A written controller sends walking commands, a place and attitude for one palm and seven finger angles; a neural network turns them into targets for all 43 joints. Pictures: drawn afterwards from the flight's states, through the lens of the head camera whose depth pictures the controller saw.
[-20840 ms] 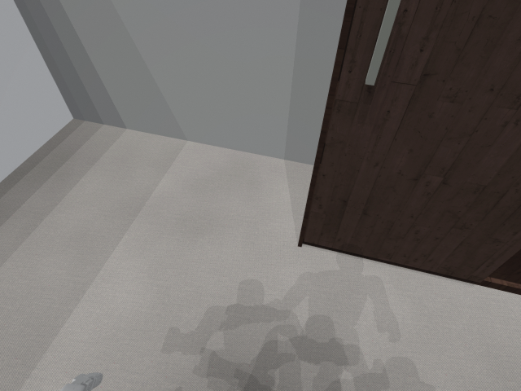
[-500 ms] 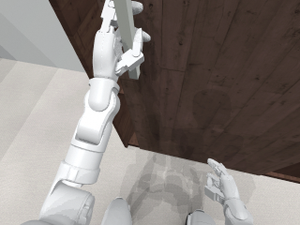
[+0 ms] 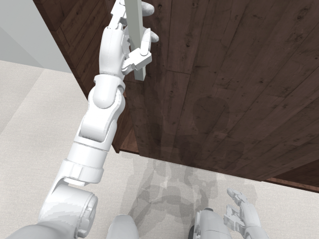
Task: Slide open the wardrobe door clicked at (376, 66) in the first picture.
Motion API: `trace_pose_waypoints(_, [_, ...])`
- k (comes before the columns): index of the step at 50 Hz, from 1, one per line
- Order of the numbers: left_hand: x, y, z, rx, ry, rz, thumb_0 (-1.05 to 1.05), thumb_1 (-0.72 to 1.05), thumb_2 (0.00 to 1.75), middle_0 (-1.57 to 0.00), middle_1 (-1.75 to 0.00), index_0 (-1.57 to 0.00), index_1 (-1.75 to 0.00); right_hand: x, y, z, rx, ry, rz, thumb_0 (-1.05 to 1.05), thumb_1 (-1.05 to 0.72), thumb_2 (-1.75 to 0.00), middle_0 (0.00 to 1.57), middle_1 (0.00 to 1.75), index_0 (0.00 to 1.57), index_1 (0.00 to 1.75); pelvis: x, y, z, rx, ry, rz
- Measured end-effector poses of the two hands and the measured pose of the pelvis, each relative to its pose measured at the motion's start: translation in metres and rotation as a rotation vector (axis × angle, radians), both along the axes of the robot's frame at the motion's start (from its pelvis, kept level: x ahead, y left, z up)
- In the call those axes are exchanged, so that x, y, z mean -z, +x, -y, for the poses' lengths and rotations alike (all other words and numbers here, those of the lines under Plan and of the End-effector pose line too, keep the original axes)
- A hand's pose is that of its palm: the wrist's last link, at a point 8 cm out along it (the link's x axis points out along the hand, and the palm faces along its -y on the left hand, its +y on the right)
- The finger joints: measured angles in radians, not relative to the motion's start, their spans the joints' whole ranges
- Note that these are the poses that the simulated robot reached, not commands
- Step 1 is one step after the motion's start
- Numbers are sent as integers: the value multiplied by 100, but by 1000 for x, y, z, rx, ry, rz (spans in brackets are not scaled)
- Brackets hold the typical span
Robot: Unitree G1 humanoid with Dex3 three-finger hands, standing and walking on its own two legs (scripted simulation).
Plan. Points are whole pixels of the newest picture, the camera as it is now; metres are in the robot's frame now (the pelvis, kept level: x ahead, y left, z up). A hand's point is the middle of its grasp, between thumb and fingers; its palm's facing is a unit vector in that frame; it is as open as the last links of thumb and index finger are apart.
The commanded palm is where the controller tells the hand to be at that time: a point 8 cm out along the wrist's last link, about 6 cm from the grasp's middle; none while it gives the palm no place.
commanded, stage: step sideways, sliding the door along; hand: left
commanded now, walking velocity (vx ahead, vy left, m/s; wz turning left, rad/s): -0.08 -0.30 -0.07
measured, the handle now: (139, 33) +0.46 +0.14 +0.20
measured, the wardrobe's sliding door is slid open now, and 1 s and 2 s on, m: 0.14 0.29 0.50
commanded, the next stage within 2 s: none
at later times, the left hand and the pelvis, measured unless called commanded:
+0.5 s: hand (172, 53) +0.43 +0.07 +0.20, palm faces +0.36 -0.93 -0.08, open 6.4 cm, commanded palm +0.38 +0.03 +0.20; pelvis +0.03 -0.16 -0.01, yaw +3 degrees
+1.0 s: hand (232, 65) +0.42 -0.04 +0.19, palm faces +0.34 -0.94 -0.06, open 6.7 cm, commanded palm +0.38 -0.10 +0.20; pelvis +0.09 -0.21 -0.01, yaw +5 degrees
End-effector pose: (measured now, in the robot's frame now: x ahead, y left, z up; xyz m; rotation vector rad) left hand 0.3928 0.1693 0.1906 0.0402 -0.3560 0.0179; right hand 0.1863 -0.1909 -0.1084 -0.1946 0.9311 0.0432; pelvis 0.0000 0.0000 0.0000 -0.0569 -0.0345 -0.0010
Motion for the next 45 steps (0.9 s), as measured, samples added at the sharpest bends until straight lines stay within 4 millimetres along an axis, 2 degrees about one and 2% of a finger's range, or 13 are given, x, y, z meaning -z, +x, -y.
trace_pose_waypoints(3, [0, -1, 5, -52, 15, 0, -1, 77, 85, -45, -140, -17, -138, 4, 6, 11, -27, 26, 12, 1, -91, -90, 20, 30, 20, 30, 3, 3, 24, -5, -5, 4])
trace_pose_waypoints(7, [0, -2, 14, -166, 57, 10, -2, 76, 86, -45, -140, -16, -136, 18, 24, 34, -52, 75, 61, 1, -90, -90, 20, 30, 20, 30, 18, 8, 63, -26, 12, 8])
trace_pose_waypoints(10, [-1, -4, 21, -226, 61, -11, -3, 75, 86, -45, -140, -16, -134, 19, 36, 57, -24, 59, 80, 1, -90, -90, 21, 30, 20, 30, 14, 6, 76, -55, 30, -10])
trace_pose_waypoints(14, [-2, -5, 28, -245, 37, -28, -3, 75, 86, -46, -140, -18, -133, 7, 43, 90, 4, -14, 108, 1, -91, -90, 20, 30, 20, 30, 8, 7, 84, -62, 25, -26])
trace_pose_waypoints(20, [-2, -5, 40, -269, 36, -31, -3, 74, 85, -46, -140, -20, -133, -9, 47, 130, -49, -24, 95, 1, -91, -90, 20, 30, 20, 30, 1, 15, 121, -41, 20, 1])
trace_pose_waypoints(23, [-2, -6, 49, -310, 34, -36, -3, 73, 86, -46, -140, -21, -132, -4, 53, 145, -66, -8, 113, 1, -91, -90, 20, 30, 20, 30, 5, 24, 142, -45, 17, 12])
trace_pose_waypoints(26, [-2, -6, 59, -372, 39, -28, -4, 72, 86, -46, -141, -19, -131, 9, 66, 159, -75, 22, 142, 1, -91, -90, 20, 30, 20, 30, 17, 35, 166, -65, 34, 16])
trace_pose_waypoints(29, [-2, -7, 71, -413, 39, -33, -4, 72, 86, -48, -142, -17, -132, 14, 76, 171, -51, 20, 148, 1, -91, -90, 20, 30, 20, 30, 14, 39, 174, -79, 50, -13])
trace_pose_waypoints(35, [-1, -8, 92, -367, 8, -21, -3, 74, 83, -47, -141, -15, -135, 0, 84, 180, -45, -17, 147, 1, -91, -90, 20, 30, 20, 30, 4, 48, 174, -82, 39, -36])
trace_pose_waypoints(40, [-1, -9, 113, -325, 2, -17, -2, 75, 82, -46, -141, -14, -131, -15, 98, 167, -130, 36, 165, 1, -91, -90, 20, 30, 20, 30, -3, 62, 185, -75, 29, -21])
trace_pose_waypoints(45, [0, -9, 138, -318, 17, -2, -2, 76, 81, -46, -140, -12, -129, -14, 125, 153, -199, 117, 229, 1, -91, -90, 20, 30, 20, 30, 4, 80, 202, -68, 41, -6])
